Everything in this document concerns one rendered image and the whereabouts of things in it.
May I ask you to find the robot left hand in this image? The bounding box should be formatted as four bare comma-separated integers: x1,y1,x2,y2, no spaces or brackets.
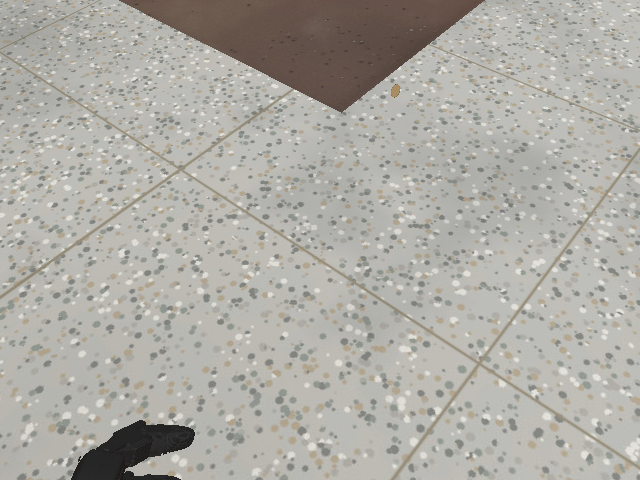
71,420,195,480

